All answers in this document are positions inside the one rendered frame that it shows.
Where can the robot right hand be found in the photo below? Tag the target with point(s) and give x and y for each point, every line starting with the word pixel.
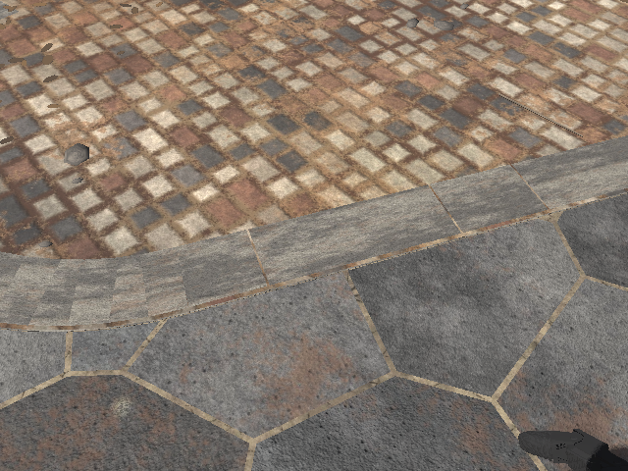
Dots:
pixel 581 451

